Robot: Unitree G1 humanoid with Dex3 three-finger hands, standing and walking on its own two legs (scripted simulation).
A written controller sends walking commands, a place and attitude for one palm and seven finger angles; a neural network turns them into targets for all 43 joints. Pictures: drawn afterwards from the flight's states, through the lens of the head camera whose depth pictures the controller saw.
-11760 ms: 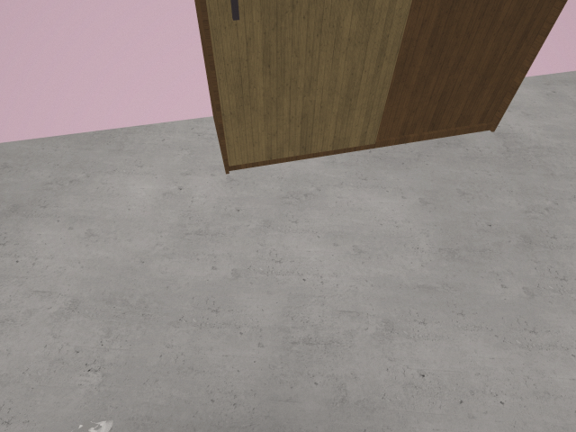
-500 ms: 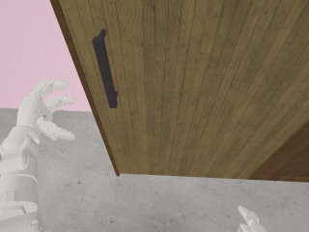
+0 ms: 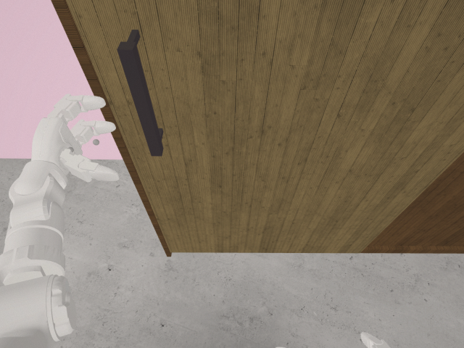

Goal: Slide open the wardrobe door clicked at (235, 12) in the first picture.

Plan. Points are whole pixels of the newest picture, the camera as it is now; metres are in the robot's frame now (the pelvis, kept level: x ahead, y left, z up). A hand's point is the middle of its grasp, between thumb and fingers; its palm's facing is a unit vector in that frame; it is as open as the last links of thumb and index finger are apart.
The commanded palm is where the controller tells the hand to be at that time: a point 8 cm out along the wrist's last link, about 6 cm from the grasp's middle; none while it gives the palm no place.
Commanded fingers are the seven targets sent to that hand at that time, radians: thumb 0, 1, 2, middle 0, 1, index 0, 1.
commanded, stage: move the hooked fingers beside the handle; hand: left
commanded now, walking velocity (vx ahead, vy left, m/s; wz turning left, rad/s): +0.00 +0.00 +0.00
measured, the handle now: (147, 100) +0.52 +0.17 +0.13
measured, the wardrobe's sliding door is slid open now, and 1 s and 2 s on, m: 0.00 0.00 0.00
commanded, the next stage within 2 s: feel for the door with the fingertips in 1.00 s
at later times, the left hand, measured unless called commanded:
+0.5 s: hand (103, 134) +0.44 +0.24 +0.12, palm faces +0.00 -1.00 +0.00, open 14.0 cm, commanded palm +0.42 +0.28 +0.12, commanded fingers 0.00 -0.50 0.30 -0.30 -1.20 -0.30 -1.20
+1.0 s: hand (111, 133) +0.45 +0.22 +0.12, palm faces +0.01 -1.00 +0.00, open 14.0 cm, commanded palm +0.42 +0.27 +0.12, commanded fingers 0.00 -0.50 0.30 -0.30 -1.20 -0.30 -1.20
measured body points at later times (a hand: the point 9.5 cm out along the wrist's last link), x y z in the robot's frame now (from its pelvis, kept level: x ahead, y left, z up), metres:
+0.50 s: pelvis +0.00 +0.00 +0.00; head +0.07 +0.01 +0.44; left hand +0.44 +0.29 +0.12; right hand +0.04 -0.27 -0.11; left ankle -0.04 +0.12 -0.72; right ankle +0.04 -0.13 -0.72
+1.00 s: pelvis +0.00 +0.00 -0.01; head +0.06 +0.00 +0.44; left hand +0.44 +0.28 +0.12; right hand +0.08 -0.26 -0.12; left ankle -0.04 +0.12 -0.72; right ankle +0.04 -0.13 -0.72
